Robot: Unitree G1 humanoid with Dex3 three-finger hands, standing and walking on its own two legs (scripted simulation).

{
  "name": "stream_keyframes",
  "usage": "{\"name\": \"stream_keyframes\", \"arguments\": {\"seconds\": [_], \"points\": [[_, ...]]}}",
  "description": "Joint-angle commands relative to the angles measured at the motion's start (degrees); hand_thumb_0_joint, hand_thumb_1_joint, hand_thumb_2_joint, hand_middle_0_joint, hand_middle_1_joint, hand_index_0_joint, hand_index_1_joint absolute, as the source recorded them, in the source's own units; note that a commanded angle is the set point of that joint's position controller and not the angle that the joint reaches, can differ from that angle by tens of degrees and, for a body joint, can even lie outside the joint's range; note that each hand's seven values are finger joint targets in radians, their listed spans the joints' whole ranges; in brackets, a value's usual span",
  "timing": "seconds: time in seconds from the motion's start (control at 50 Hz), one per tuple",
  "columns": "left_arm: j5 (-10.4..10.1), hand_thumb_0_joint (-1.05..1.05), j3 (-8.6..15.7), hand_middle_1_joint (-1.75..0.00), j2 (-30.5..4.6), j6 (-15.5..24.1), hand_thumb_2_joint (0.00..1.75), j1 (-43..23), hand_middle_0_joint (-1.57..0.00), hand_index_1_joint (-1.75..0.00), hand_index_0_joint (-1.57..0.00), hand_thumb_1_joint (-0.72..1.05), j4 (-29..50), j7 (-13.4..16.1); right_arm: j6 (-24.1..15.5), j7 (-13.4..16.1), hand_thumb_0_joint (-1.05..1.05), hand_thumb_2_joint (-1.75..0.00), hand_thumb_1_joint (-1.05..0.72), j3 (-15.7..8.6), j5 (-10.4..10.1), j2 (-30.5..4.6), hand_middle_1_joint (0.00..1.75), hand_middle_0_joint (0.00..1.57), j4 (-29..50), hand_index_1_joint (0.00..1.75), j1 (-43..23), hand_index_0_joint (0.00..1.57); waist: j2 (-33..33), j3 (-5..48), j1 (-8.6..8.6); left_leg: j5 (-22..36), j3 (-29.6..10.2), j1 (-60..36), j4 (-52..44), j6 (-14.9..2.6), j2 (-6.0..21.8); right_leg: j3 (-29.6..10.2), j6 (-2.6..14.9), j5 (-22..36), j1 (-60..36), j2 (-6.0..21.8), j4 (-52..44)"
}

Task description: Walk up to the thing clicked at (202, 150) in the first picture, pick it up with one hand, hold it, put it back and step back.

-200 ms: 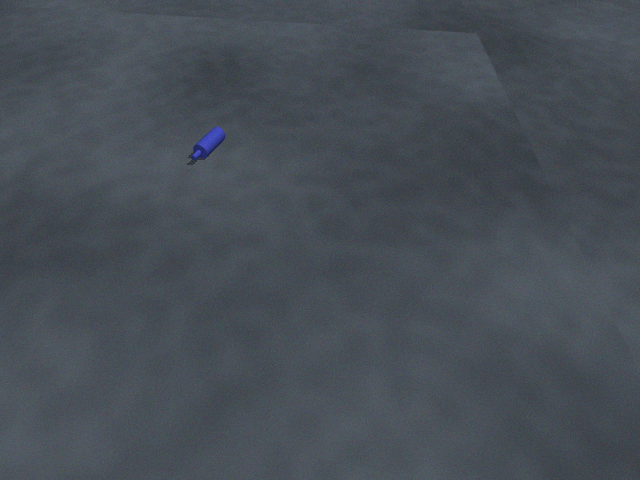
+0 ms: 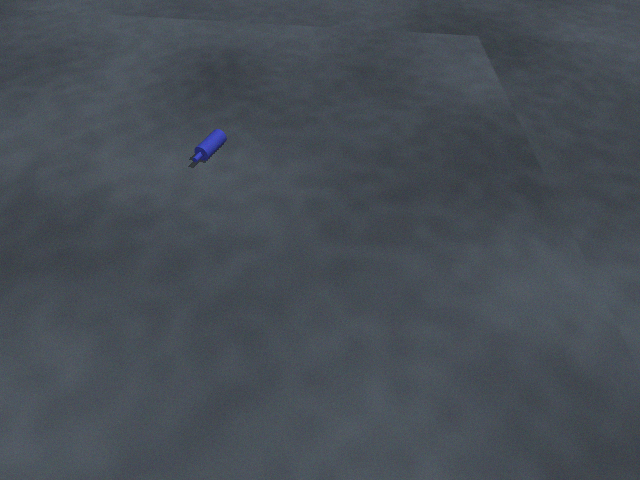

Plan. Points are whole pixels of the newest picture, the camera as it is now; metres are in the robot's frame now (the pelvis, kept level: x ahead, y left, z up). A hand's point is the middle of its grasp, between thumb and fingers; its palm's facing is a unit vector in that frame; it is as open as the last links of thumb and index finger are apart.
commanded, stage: stand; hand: left
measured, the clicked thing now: (207, 147) +1.80 +0.55 -0.74
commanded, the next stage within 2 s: walk up in 0.92 s
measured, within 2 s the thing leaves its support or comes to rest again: neither
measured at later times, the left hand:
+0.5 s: hand out of the picture +0.08 +0.25 -0.16, palm faces -0.03 -0.94 -0.33, open 7.4 cm
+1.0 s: hand out of the picture +0.09 +0.26 -0.15, palm faces +0.05 -0.95 -0.31, open 7.4 cm
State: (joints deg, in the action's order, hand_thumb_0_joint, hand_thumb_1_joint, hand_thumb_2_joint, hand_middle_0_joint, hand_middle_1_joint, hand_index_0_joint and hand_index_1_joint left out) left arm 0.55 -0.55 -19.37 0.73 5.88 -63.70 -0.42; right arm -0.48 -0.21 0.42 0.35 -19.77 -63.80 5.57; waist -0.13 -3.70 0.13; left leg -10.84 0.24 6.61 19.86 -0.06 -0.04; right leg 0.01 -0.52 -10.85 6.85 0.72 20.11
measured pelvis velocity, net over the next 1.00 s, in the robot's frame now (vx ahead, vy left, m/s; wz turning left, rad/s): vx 0.01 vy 0.00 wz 0.10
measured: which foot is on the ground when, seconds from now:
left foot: down 0.00-0.96, up 0.98-1.00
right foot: down 0.00-1.00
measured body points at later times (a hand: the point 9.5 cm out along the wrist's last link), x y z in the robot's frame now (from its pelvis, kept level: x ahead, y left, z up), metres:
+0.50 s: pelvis +0.00 +0.00 +0.00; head +0.01 +0.00 +0.45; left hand +0.08 +0.29 -0.13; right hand +0.08 -0.30 -0.13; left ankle +0.00 +0.12 -0.75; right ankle +0.00 -0.12 -0.75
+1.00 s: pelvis +0.01 +0.00 +0.00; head +0.02 +0.00 +0.45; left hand +0.08 +0.31 -0.13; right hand +0.08 -0.31 -0.13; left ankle +0.00 +0.12 -0.74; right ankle +0.00 -0.12 -0.74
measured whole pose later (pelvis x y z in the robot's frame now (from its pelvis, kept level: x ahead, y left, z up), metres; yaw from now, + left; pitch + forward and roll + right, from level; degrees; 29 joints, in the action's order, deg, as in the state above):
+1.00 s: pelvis +0.01 +0.00 +0.00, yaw +6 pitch -1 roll -1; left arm 2.0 2.6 -20.5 1.4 6.3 -59.4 -3.4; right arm -0.1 -2.8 -1.2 0.7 -21.0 -61.2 11.4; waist -0.4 -2.0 1.0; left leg -18.9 -2.3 13.1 29.5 -0.8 0.1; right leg 6.0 1.1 -17.9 7.2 1.5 21.8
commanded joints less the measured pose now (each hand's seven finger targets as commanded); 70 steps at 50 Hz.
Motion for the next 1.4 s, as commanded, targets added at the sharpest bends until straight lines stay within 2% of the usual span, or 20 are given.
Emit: {"name": "stream_keyframes", "arguments": {"seconds": [0.0, 0.88, 0.9, 0.92, 0.94, 0.96, 0.98, 1.0, 1.04, 1.08, 1.14, 1.18, 1.22, 1.24, 1.26, 1.28, 1.3, 1.32, 1.36, 1.38], "points": [[-0.11, 0.0, 2.61, -0.3, -11.99, 1.12, 0.9, -2.18, -0.2, -0.3, -0.2, 0.9, 3.49, 0.92, -1.43, 0.75, 0.0, -0.9, -0.9, -2.51, 0.14, -12.1, 0.3, 0.2, 3.18, 0.3, -1.86, 0.2, -0.07, 5.26, -0.17, 8.75, -5.58, -0.92, -3.11, -1.48, 7.28, -4.78, 1.84, 8.61, -1.25, 6.55, -3.23], [-0.1, 0.0, 2.68, -0.3, -12.46, 1.1, 0.9, -1.28, -0.2, -0.3, -0.2, 0.9, 3.25, 0.88, -1.34, 0.69, 0.0, -0.9, -0.9, -2.44, 0.07, -12.29, 0.3, 0.2, 2.81, 0.3, -1.13, 0.2, 0.12, 4.31, -0.26, 6.8, -5.88, -0.78, -4.38, -1.3, 7.17, -4.89, 1.94, 6.95, -1.1, 6.74, -4.44], [1.03, 0.0, 8.67, -0.3, -21.22, 2.13, 0.9, -2.1, -0.2, -0.3, -0.2, 0.9, 8.7, -1.26, -1.98, -1.58, 0.0, -0.9, -0.9, -6.95, -0.13, -19.86, 0.3, 0.2, 6.86, 0.3, 2.12, 0.2, 3.64, 8.08, -3.03, -22.39, -13.62, 15.23, -1.26, -4.45, 5.42, -0.01, 3.99, -23.87, -11.61, 4.82, 2.64], [2.18, 0.0, 8.93, -0.3, -21.3, 2.29, 0.9, -0.72, -0.2, -0.3, -0.2, 0.9, 9.27, -2.12, -1.91, -2.51, 0.0, -0.9, -0.9, -6.13, 0.2, -19.46, 0.3, 0.2, 9.23, 0.3, -3.08, 0.2, 3.55, 1.97, -5.36, -24.53, -10.98, 30.13, 0.23, -2.51, 3.35, -3.55, 5.77, -31.34, -16.43, 7.88, 0.52], [2.04, 0.0, 9.71, -0.3, -22.2, 2.28, 0.9, 3.01, -0.2, -0.3, -0.2, 0.9, 9.37, -2.34, -1.82, -2.69, 0.0, -0.9, -0.9, -5.08, 0.82, -17.1, 0.3, 0.2, 11.97, 0.3, -6.3, 0.2, 7.54, 0.2, -7.49, -16.77, -0.95, 40.26, 7.16, 0.47, -0.76, -6.58, 7.57, -36.26, -23.43, 14.06, -8.86], [1.79, 0.0, 10.34, -0.3, -23.82, 2.36, 0.9, 4.79, -0.2, -0.3, -0.2, 0.9, 9.42, -2.29, -2.13, -2.96, 0.0, -0.9, -0.9, -5.21, 0.86, -14.72, 0.3, 0.2, 13.72, 0.3, -10.24, 0.2, 18.07, 1.78, -9.32, -12.28, 2.09, 42.22, 23.41, -1.49, 0.72, -17.5, 11.47, -38.03, -20.76, 25.03, -15.44], [1.76, 0.0, 10.22, -0.3, -23.21, 2.75, 0.9, 1.0, -0.2, -0.3, -0.2, 0.9, 11.84, -2.35, -2.23, -3.13, 0.0, -0.9, -0.9, -6.52, 1.34, -16.28, 0.3, 0.2, 13.94, 0.3, -8.69, 0.2, 13.46, 0.58, -7.96, -12.42, 1.54, 42.34, 29.78, 0.13, 4.81, -18.58, 14.12, -33.13, -17.12, 29.75, -16.1], [1.79, 0.0, 10.4, -0.3, -22.86, 2.61, 0.9, -2.28, -0.2, -0.3, -0.2, 0.9, 13.08, -2.89, -2.19, -3.56, 0.0, -0.9, -0.9, -7.32, 1.17, -18.01, 0.3, 0.2, 13.38, 0.3, -6.71, 0.2, 9.63, 0.3, -6.41, -13.31, -0.33, 37.71, 28.8, 0.78, 7.48, -18.21, 14.65, -29.26, -12.98, 29.94, -16.05], [2.31, 0.0, 9.78, -0.3, -20.48, 3.22, 0.9, -4.39, -0.2, -0.3, -0.2, 0.9, 14.73, -3.26, -2.47, -4.9, 0.0, -0.9, -0.9, -7.9, 0.58, -17.83, 0.3, 0.2, 12.54, 0.3, -3.51, 0.2, 6.14, 2.24, -4.29, -12.08, -1.53, 33.4, 28.69, -0.18, 8.12, -9.88, 12.9, -27.93, -11.71, 25.18, -13.84], [2.36, 0.0, 9.86, -0.3, -20.85, 3.45, 0.9, -8.46, -0.2, -0.3, -0.2, 0.9, 16.16, -3.9, -1.72, -6.11, 0.0, -0.9, -0.9, -8.18, 0.03, -17.26, 0.3, 0.2, 12.11, 0.3, 0.99, 0.2, 9.71, 3.72, -1.79, -7.6, 2.37, 28.16, 26.35, 0.05, 7.6, -0.05, 10.75, -26.96, -9.87, 20.37, -12.91], [2.6, 0.0, 10.22, -0.3, -22.56, 2.63, 0.9, -10.68, -0.2, -0.3, -0.2, 0.9, 17.78, -4.94, -1.15, -6.44, 0.0, -0.9, -0.9, -8.35, -0.23, -17.05, 0.3, 0.2, 12.65, 0.3, 4.07, 0.2, 11.97, 3.69, 0.16, -2.63, 6.98, 14.59, 18.63, 0.74, 6.25, 7.09, 8.61, -27.59, 1.25, 16.67, -10.33], [2.71, 0.0, 10.15, -0.3, -22.05, 1.89, 0.9, -11.81, -0.2, -0.3, -0.2, 0.9, 17.87, -5.12, -1.37, -5.75, 0.0, -0.9, -0.9, -9.08, 0.05, -17.4, 0.3, 0.2, 11.42, 0.3, 8.41, 0.2, 8.9, 3.14, 2.17, 0.96, 10.58, 4.73, 17.54, 1.01, 3.8, 8.71, 8.44, -32.32, 9.74, 15.92, -3.8], [2.9, 0.0, 9.29, -0.3, -18.03, 1.13, 0.9, -10.06, -0.2, -0.3, -0.2, 0.9, 17.7, -5.24, -1.77, -4.09, 0.0, -0.9, -0.9, -10.3, 0.65, -19.71, 0.3, 0.2, 8.13, 0.3, 18.25, 0.2, -2.09, 6.97, 6.32, -5.34, 11.47, -5.88, 15.55, -0.46, -0.41, 12.0, 7.99, -27.82, 13.84, 10.72, 15.96], [2.72, 0.0, 7.8, -0.3, -14.34, 0.85, 0.9, -8.25, -0.2, -0.3, -0.2, 0.9, 18.24, -5.75, -2.13, -3.0, 0.0, -0.9, -0.9, -11.37, 0.97, -23.18, 0.3, 0.2, 6.85, 0.3, 23.77, 0.2, -14.02, 7.44, 9.09, -13.19, 5.52, -13.43, 8.9, -2.91, 0.36, 14.42, 6.89, -20.76, 20.76, 6.17, 34.74], [2.4, 0.0, 6.37, -0.3, -10.69, 0.74, 0.9, -8.98, -0.2, -0.3, -0.2, 0.9, 20.0, -6.31, -2.22, -1.91, 0.0, -0.9, -0.9, -12.36, 1.35, -29.73, 0.3, 0.2, 8.02, 0.3, 25.46, 0.2, -24.76, 3.48, 9.56, -35.98, -22.15, -13.72, -3.4, -6.23, 13.46, 9.99, 3.89, -24.57, 36.04, 0.32, 49.83], [1.72, 0.0, 5.89, -0.3, -13.35, 1.05, 0.9, -11.23, -0.2, -0.3, -0.2, 0.9, 21.72, -6.69, -2.72, -1.6, 0.0, -0.9, -0.9, -11.65, 0.4, -31.27, 0.3, 0.2, 10.79, 0.3, 19.31, 0.2, -15.76, -0.44, 6.37, -46.89, -47.68, -6.27, -18.73, -10.7, 22.8, 0.9, 3.45, -20.79, 39.87, -1.11, 52.33], [2.55, 0.0, 6.32, -0.3, -17.59, 1.17, 0.9, -8.06, -0.2, -0.3, -0.2, 0.9, 21.98, -6.53, -2.92, -1.41, 0.0, -0.9, -0.9, -11.09, -1.39, -32.65, 0.3, 0.2, 13.2, 0.3, 11.48, 0.2, -13.52, -3.58, 2.38, -50.68, -55.51, 0.21, -23.87, -16.01, 28.74, -5.26, 3.38, -19.06, 37.25, 3.45, 52.8], [2.24, 0.0, 6.19, -0.3, -19.31, 1.46, 0.9, -6.94, -0.2, -0.3, -0.2, 0.9, 19.48, -6.52, -3.95, -0.99, 0.0, -0.9, -0.9, -10.07, -1.36, -30.24, 0.3, 0.2, 13.73, 0.3, 8.03, 0.2, -5.68, -4.8, -0.38, -41.14, -47.36, 1.75, -20.85, -14.4, 25.97, -7.04, 2.06, -15.71, 35.46, 5.6, 52.4], [0.58, 0.0, 6.91, -0.3, -19.4, 1.07, 0.9, -3.8, -0.2, -0.3, -0.2, 0.9, 15.47, -6.45, -5.71, -0.08, 0.0, -0.9, -0.9, -7.68, -0.69, -25.75, 0.3, 0.2, 14.0, 0.3, 6.97, 0.2, -1.57, -1.12, -2.15, -25.02, -26.87, 3.12, -12.89, -10.32, 17.65, -8.04, 1.29, -10.18, 29.52, 7.47, 46.05], [0.37, 0.0, 7.21, -0.3, -19.71, 0.65, 0.9, -3.71, -0.2, -0.3, -0.2, 0.9, 15.63, -6.47, -6.16, 0.08, 0.0, -0.9, -0.9, -7.19, -0.85, -24.98, 0.3, 0.2, 13.71, 0.3, 7.65, 0.2, -2.81, -0.79, -2.39, -23.01, -22.5, 5.9, -12.63, -9.09, 15.5, -7.38, 0.94, -8.3, 27.0, 7.77, 42.32]]}}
